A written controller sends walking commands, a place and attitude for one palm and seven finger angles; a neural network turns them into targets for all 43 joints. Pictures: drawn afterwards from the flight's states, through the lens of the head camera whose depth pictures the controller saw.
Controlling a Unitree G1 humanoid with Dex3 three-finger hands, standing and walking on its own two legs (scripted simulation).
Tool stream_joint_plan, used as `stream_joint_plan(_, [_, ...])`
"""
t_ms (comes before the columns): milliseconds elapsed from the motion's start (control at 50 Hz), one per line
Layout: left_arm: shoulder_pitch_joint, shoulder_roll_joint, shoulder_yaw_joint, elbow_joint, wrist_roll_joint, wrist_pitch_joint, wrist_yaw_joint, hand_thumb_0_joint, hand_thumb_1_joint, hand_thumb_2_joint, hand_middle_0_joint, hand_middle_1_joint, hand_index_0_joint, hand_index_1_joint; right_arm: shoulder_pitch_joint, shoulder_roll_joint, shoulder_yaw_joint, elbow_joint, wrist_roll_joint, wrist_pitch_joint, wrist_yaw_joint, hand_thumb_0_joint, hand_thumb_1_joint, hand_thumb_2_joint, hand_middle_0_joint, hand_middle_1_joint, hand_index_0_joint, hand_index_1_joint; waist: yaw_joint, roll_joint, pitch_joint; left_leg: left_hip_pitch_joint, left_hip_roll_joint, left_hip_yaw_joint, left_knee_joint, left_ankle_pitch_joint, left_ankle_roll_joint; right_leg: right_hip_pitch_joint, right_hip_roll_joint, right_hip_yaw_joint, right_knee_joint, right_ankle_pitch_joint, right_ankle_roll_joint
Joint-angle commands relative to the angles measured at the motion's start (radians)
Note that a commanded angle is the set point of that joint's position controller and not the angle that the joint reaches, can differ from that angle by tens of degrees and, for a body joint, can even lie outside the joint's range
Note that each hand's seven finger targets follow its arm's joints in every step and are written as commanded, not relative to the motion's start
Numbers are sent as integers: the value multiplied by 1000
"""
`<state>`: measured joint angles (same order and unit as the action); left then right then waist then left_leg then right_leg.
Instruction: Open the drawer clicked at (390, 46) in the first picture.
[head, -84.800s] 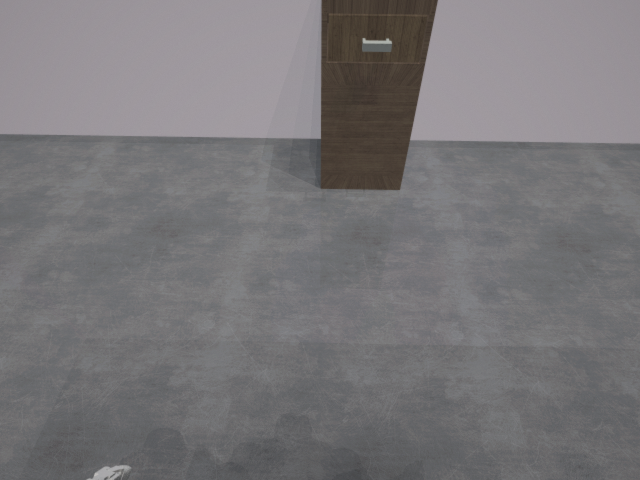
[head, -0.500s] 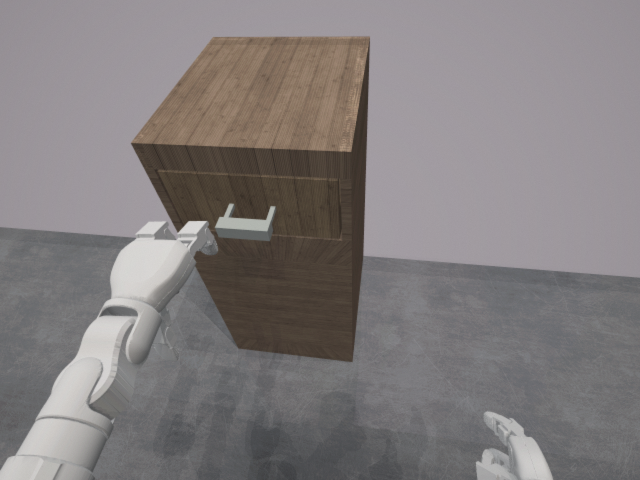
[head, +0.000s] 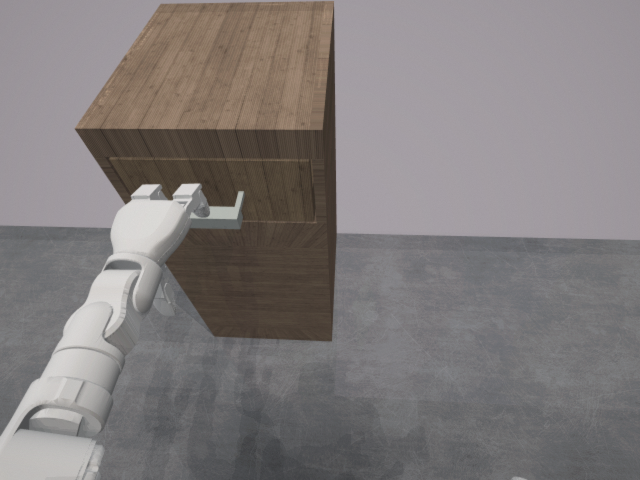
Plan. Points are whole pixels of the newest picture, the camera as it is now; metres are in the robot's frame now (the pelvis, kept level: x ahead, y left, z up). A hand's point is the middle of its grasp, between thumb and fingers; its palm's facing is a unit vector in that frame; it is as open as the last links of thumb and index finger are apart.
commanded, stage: move the hooked fingers above the handle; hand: left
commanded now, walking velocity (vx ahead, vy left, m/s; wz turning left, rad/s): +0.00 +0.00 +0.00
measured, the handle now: (214, 207) +0.55 +0.23 -0.05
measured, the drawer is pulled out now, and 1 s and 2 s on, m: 0.00 0.00 0.00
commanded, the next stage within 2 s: lower the fingers behind the handle in 1.54 s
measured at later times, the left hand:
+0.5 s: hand (181, 227) +0.45 +0.23 +0.03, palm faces -0.04 -0.02 -1.00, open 13.9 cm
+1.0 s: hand (199, 210) +0.50 +0.23 +0.01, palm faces -0.08 -0.02 -1.00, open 13.9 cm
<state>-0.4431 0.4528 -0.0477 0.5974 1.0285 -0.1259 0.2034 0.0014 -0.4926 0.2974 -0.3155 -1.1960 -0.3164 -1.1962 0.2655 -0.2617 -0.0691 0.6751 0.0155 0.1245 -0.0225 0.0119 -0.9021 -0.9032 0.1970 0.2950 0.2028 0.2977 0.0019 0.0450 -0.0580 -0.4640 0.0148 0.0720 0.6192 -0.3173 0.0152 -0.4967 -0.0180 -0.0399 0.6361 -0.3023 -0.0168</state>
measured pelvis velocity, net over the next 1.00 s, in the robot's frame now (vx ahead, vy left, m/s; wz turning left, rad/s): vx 0.00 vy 0.01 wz -0.02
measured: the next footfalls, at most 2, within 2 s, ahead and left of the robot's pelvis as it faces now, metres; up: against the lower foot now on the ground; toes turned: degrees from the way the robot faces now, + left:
none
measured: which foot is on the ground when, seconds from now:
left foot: down 0.00-1.00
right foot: down 0.00-1.00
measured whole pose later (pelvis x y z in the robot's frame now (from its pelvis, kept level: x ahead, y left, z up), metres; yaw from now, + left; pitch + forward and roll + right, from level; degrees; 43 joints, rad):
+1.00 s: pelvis +0.00 +0.01 -0.02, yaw -1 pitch +20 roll -1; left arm -0.85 0.54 0.02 1.10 1.12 -0.12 0.29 0.00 -0.49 0.30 -0.32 -1.20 -0.32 -1.20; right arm 0.38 -0.27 -0.06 0.71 -0.02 0.13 -0.02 0.01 -0.90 -0.90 0.20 0.30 0.21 0.30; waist -0.14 0.04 -0.12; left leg -0.76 0.04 0.07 0.79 -0.38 0.03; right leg -0.77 0.00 -0.03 0.76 -0.33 -0.01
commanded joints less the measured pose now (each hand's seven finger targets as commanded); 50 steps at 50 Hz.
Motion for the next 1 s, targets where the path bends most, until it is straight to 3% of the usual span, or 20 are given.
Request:
stream_joint_plan(0, [-417, 303, 151, -132, 5, 16, 61, 0, -500, 300, -300, -1200, -300, -1200, 6, -124, -42, -117, -4, -28, -10, 0, -900, -900, 200, 300, 200, 300, 12, -26, -379, 113, -45, -30, -43, 332, 29, 199, 42, 28, -50, 316, -25])
stream_joint_plan(80, [-450, 279, 128, -64, 1, 5, 51, 0, -500, 300, -300, -1200, -300, -1200, 31, -128, -46, -107, -5, -26, -13, 0, -900, -900, 200, 300, 200, 300, -12, -46, -379, 102, -43, -31, -30, 335, 31, 180, 45, 26, -47, 321, -23])
stream_joint_plan(120, [-464, 249, 98, -45, 2, -6, 46, 0, -500, 300, -300, -1200, -300, -1200, 44, -127, -48, -103, -6, -26, -10, 0, -900, -900, 200, 300, 200, 300, -17, -26, -370, 109, -41, -32, -26, 333, 30, 149, 46, 23, -44, 312, -24])
stream_joint_plan(180, [-520, 245, 85, 3, 11, -18, 46, 0, -500, 300, -300, -1200, -300, -1200, 64, -133, -47, -95, -9, -21, -10, 0, -900, -900, 200, 300, 200, 300, -39, -41, -351, 88, -41, -38, -14, 325, 31, 117, 48, 23, -40, 300, -24])
stream_joint_plan(240, [-545, 253, 90, 19, 22, -33, 60, 0, -500, 300, -300, -1200, -300, -1200, 83, -132, -51, -93, -12, -17, -7, 0, -900, -900, 200, 300, 200, 300, -37, -9, -384, 97, -40, -41, 0, 336, 28, 92, 50, 21, -23, 298, -27])
stream_joint_plan(280, [-598, 266, 102, 32, 26, -41, 74, 0, -500, 300, -300, -1200, -300, -1200, 98, -135, -53, -82, -16, -16, -6, 0, -900, -900, 200, 300, 200, 300, -52, -34, -396, 90, -37, -47, 14, 346, 30, 82, 52, 19, -16, 299, -26])
stream_joint_plan(340, [-604, 281, 115, 72, 40, -35, 97, 0, -500, 300, -300, -1200, -300, -1200, 108, -135, -55, -78, -18, -11, -2, 0, -900, -900, 200, 300, 200, 300, -47, -10, -410, 75, -38, -44, 26, 357, 26, 65, 54, 18, 0, 311, -27])
stream_joint_plan(380, [-640, 287, 116, 116, 47, -20, 111, 0, -500, 300, -300, -1200, -300, -1200, 118, -139, -54, -71, -20, -10, -1, 0, -900, -900, 200, 300, 200, 300, -64, -30, -404, 54, -37, -49, 34, 343, 27, 49, 55, 15, 3, 294, -26])
stream_joint_plan(440, [-657, 274, 100, 126, 54, -6, 123, 0, -500, 300, -300, -1200, -300, -1200, 129, -140, -57, -72, -23, -10, 3, 0, -900, -900, 200, 300, 200, 300, -64, 12, -452, 76, -36, -45, 46, 363, 25, 39, 57, 17, 12, 305, -27])
stream_joint_plan(500, [-727, 237, 60, 154, 55, 5, 122, 0, -500, 300, -300, -1200, -300, -1200, 145, -143, -58, -61, -24, -9, 4, 0, -900, -900, 200, 300, 200, 300, -94, 3, -438, 74, -30, -54, 54, 354, 26, 0, 59, 13, 14, 289, -24])
stream_joint_plan(580, [-771, 275, 87, 182, 61, 2, 121, 0, -500, 300, -300, -1200, -300, -1200, 166, -149, -58, -56, -29, -9, -1, 0, -900, -900, 200, 300, 200, 300, -99, -14, -468, 61, -30, -56, 66, 350, 29, 3, 61, 16, 21, 286, -24])
stream_joint_plan(620, [-771, 286, 90, 212, 69, 4, 124, 0, -500, 300, -300, -1200, -300, -1200, 177, -149, -54, -51, -28, -9, -2, 0, -900, -900, 200, 300, 200, 300, -98, 14, -459, 44, -31, -54, 72, 341, 27, -14, 62, 16, 29, 282, -25])
stream_joint_plan(660, [-796, 262, 68, 231, 71, 9, 129, 0, -500, 300, -300, -1200, -300, -1200, 187, -148, -53, -48, -30, -10, 0, 0, -900, -900, 200, 300, 200, 300, -111, 6, -450, 29, -31, -53, 78, 332, 28, -27, 63, 15, 30, 278, -23])
stream_joint_plan(680, [-783, 303, 108, 260, 71, 9, 131, 0, -500, 300, -300, -1200, -300, -1200, 191, -153, -54, -45, -33, -10, -2, 0, -900, -900, 200, 300, 200, 300, -107, -16, -459, 14, -31, -56, 85, 334, 29, -20, 63, 15, 35, 279, -24])
stream_joint_plan(720, [-814, 315, 102, 261, 79, 12, 136, 0, -500, 300, -300, -1200, -300, -1200, 202, -154, -52, -43, -34, -10, -2, 0, -900, -900, 200, 300, 200, 300, -110, 26, -474, 9, -31, -53, 92, 342, 28, -33, 63, 18, 46, 289, -23])
stream_joint_plan(740, [-794, 311, 105, 287, 82, 18, 139, 0, -500, 300, -300, -1200, -300, -1200, 207, -155, -53, -42, -36, -9, -1, 0, -900, -900, 200, 300, 200, 300, -107, 11, -482, 3, -31, -54, 97, 350, 27, -32, 64, 14, 51, 292, -23])
stream_joint_plan(780, [-828, 295, 86, 323, 76, 27, 137, 0, -500, 300, -300, -1200, -300, -1200, 218, -160, -51, -33, -36, -10, -1, 0, -900, -900, 200, 300, 200, 300, -138, -26, -455, -27, -30, -54, 106, 321, 30, -47, 65, 14, 45, 284, -19])
stream_joint_plan(820, [-859, 356, 116, 316, 82, 24, 136, 0, -500, 300, -300, -1200, -300, -1200, 232, -168, -50, -30, -37, -12, -4, 0, -900, -900, 200, 300, 200, 300, -129, 14, -492, -32, -32, -52, 113, 315, 31, -44, 63, 22, 54, 283, -18])
stream_joint_plan(860, [-854, 340, 105, 298, 84, 19, 132, 0, -500, 300, -300, -1200, -300, -1200, 239, -164, -52, -33, -39, -11, -5, 0, -900, -900, 200, 300, 200, 300, -126, 35, -537, -8, -31, -54, 122, 346, 30, -42, 65, 21, 63, 301, -19])
stream_joint_plan(980, [-823, 410, 151, 307, 73, 3, 119, 0, -500, 300, -300, -1200, -300, -1200, 239, -172, -45, -26, -40, -1, -10, 0, -900, -900, 200, 300, 200, 300, -117, 21, -520, -58, -31, -46, 124, 333, 33, -5, 63, 27, 60, 320, -17])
